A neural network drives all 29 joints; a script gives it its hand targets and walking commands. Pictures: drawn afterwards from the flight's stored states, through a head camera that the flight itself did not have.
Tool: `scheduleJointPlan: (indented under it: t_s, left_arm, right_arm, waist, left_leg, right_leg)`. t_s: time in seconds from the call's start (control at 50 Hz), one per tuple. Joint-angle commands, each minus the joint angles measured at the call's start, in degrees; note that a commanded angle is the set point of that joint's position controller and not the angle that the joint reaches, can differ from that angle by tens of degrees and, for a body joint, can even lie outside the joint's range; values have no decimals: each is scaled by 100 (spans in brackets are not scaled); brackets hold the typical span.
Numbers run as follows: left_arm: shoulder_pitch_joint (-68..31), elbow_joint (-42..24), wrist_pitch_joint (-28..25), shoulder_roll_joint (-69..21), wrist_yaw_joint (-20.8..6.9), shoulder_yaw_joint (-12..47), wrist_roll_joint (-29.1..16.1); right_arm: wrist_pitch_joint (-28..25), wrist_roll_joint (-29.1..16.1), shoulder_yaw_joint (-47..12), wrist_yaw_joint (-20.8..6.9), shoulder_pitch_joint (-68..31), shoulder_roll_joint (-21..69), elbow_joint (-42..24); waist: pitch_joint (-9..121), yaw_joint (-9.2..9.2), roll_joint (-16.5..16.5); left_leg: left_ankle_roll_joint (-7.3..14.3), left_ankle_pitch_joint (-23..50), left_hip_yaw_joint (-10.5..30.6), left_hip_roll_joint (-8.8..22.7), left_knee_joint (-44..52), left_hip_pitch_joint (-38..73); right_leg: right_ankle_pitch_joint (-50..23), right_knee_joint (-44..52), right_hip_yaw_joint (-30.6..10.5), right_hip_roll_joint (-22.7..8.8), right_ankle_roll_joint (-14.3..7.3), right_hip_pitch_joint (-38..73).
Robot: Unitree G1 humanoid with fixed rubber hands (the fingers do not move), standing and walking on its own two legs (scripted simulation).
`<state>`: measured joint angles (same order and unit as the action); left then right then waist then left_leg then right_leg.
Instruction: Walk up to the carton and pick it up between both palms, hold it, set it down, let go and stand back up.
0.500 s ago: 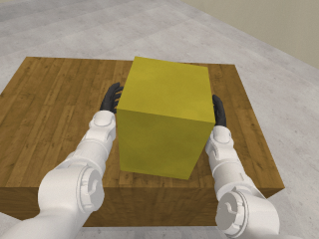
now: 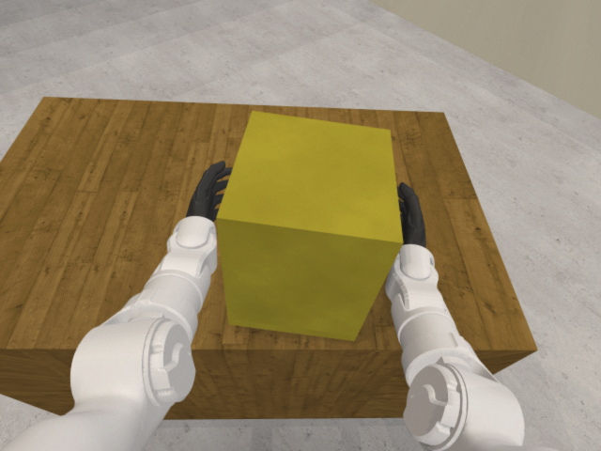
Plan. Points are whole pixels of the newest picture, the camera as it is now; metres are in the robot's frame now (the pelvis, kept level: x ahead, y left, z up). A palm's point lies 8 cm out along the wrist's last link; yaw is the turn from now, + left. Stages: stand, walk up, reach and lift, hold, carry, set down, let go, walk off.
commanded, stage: set down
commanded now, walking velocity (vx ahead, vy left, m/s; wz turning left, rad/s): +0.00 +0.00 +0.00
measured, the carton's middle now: (305, 231) +0.43 -0.04 +0.02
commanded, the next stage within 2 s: none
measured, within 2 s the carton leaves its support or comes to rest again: rests again in 0.44 s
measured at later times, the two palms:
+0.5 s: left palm (200, 222) +0.43 +0.11 +0.05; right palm (409, 252) +0.37 -0.19 +0.03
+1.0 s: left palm (190, 259) +0.38 +0.12 +0.04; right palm (413, 272) +0.34 -0.18 +0.04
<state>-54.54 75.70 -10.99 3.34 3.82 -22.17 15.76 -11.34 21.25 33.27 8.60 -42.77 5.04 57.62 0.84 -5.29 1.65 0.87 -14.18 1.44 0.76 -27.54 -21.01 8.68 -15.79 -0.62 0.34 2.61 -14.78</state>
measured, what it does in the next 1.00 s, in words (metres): stands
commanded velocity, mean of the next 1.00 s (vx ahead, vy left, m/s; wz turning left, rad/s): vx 0.00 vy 0.00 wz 0.00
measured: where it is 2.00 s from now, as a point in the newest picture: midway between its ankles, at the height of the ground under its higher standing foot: outside the picture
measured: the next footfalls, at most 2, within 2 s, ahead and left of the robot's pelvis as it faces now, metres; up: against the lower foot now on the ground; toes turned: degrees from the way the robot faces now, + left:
none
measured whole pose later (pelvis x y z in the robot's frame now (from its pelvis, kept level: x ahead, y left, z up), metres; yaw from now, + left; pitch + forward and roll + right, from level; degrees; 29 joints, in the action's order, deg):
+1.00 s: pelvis -0.03 +0.00 +0.00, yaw +0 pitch +5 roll -3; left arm -43.7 67.6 -8.8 5.4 1.8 -10.7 2.4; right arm -15.6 5.7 21.7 13.9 -41.1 3.0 65.6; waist 1.3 -5.3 1.6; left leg 0.9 -11.9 1.4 0.8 -27.5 -21.1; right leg 7.5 -17.9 -0.6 0.3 2.6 -15.8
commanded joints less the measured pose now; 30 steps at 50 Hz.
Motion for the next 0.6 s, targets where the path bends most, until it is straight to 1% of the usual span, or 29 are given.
scheduleJointPlan:
  t_s: [0.0, 0.18, 0.22, 0.26, 0.28, 0.3, 0.32, 0.34, 0.36, 0.4, 0.44, 0.48, 0.5, 0.54, 0.58]
  left_arm:
    - [-3626, -334, -444, -3326, -968, 824, 334]
    - [-3469, -409, -502, -2944, -901, 716, 397]
    - [-3438, -438, -510, -2831, -879, 683, 395]
    - [-3385, -482, -526, -2530, -829, 629, 384]
    - [-3365, -446, -524, -2085, -765, 564, 342]
    - [-3369, -394, -516, -1308, -648, 427, 258]
    - [-3346, -332, -496, -86, -461, 237, 112]
    - [-3175, -582, -480, 758, -265, 206, -83]
    - [-2986, -906, -446, 1079, -117, 396, -322]
    - [-2830, -1400, -356, 1053, 58, 1019, -883]
    - [-2829, -1324, -274, 1026, 60, 1253, -1145]
    - [-2941, -1165, -175, 1094, 44, 1316, -1269]
    - [-2934, -1158, -120, 1096, 37, 1357, -1312]
    - [-2773, -1206, -53, 1121, 11, 1393, -1333]
    - [-2693, -1236, -14, 1176, -12, 1415, -1333]
  right_arm:
    - [-739, 805, -955, -907, -3810, 3468, -149]
    - [-842, 858, -796, -856, -3479, 3065, 50]
    - [-863, 855, -763, -829, -3412, 2950, 78]
    - [-876, 805, -740, -782, -3272, 2660, 149]
    - [-874, 739, -654, -730, -3169, 2131, 230]
    - [-868, 621, -523, -634, -3063, 1258, 315]
    - [-847, 408, -307, -472, -2845, -139, 491]
    - [-874, 121, -277, -277, -2598, -997, 528]
    - [-927, -194, -518, -109, -2409, -1254, 485]
    - [-1013, -776, -1067, 137, -2321, -1196, 363]
    - [-1011, -1073, -1380, 235, -2431, -994, 261]
    - [-909, -1280, -1503, 277, -2775, -976, 64]
    - [-866, -1384, -1590, 306, -2863, -982, -38]
    - [-811, -1531, -1757, 347, -2764, -970, -135]
    - [-781, -1575, -1793, 388, -2676, -1005, -183]
  waist:
    - [4320, -528, 204]
    - [4135, -545, 253]
    - [4085, -571, 247]
    - [4071, -581, 269]
    - [4103, -597, 313]
    - [4184, -607, 332]
    - [4293, -661, 396]
    - [4350, -664, 449]
    - [4351, -625, 465]
    - [4453, -596, 551]
    - [4288, -492, 457]
    - [4143, -386, 266]
    - [4129, -347, 188]
    - [4201, -282, 146]
    - [4303, -281, 166]
  left_leg:
    - [-680, 3100, -452, 81, 231, 1419]
    - [-714, 3143, -502, 99, 237, 1551]
    - [-717, 3119, -521, 90, 246, 1557]
    - [-718, 3148, -533, 93, 245, 1604]
    - [-737, 3202, -548, 84, 225, 1655]
    - [-758, 3235, -574, 71, 210, 1698]
    - [-799, 3316, -605, 55, 189, 1787]
    - [-831, 3485, -611, 68, 139, 1924]
    - [-845, 3650, -608, 79, 59, 2014]
    - [-884, 4021, -546, 84, -178, 2054]
    - [-813, 3748, -550, 48, -225, 1768]
    - [-702, 3261, -527, 30, -184, 1319]
    - [-658, 3166, -516, 30, -177, 1212]
    - [-618, 3218, -511, 33, -203, 1185]
    - [-608, 3253, -508, 29, -235, 1204]
  right_leg:
    - [-2832, -488, 723, 162, -211, 643]
    - [-2626, -401, 766, 172, -217, 423]
    - [-2606, -389, 773, 171, -213, 412]
    - [-2588, -384, 785, 177, -211, 359]
    - [-2597, -378, 771, 191, -227, 324]
    - [-2607, -376, 752, 218, -243, 311]
    - [-2639, -367, 718, 262, -275, 288]
    - [-2703, -339, 701, 283, -279, 259]
    - [-2821, -322, 685, 306, -273, 263]
    - [-3165, -409, 622, 380, -268, 268]
    - [-3227, -502, 542, 356, -222, 356]
    - [-3206, -650, 480, 321, -165, 528]
    - [-3264, -705, 448, 307, -137, 615]
    - [-3389, -781, 407, 291, -115, 749]
    - [-3402, -795, 401, 288, -116, 721]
